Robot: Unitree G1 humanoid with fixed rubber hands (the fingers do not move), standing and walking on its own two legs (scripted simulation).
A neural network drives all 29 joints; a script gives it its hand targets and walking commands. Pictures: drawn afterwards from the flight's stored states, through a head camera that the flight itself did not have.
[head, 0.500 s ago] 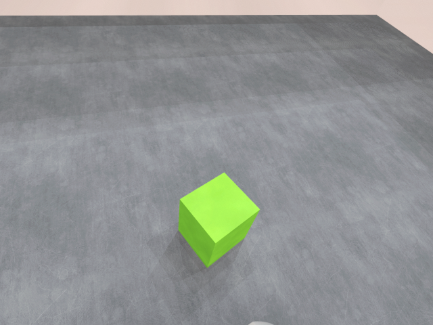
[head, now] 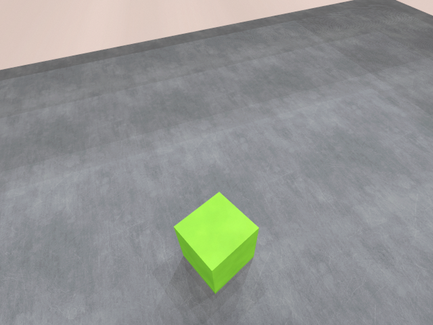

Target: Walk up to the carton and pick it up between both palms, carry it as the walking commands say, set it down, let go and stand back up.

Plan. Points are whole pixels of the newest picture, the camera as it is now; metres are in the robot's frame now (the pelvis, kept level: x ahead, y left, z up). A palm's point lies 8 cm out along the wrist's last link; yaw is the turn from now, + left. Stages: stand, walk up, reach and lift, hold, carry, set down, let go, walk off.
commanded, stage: walk up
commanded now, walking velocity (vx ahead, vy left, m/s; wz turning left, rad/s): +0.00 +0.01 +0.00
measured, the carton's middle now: (217, 243) +0.56 +0.01 -0.63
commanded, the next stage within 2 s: none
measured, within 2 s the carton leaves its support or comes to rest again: neither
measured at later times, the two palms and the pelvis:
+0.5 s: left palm out of the picture +0.07 +0.28 -0.14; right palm out of the picture +0.02 -0.28 -0.07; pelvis +0.01 +0.00 +0.01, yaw +16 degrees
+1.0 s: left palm out of the picture +0.02 +0.10 -0.11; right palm (362, 244) +0.32 -0.34 -0.13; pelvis +0.12 -0.14 +0.00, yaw +28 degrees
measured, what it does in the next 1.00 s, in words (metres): steps to the right, turning left: left foot, then right foot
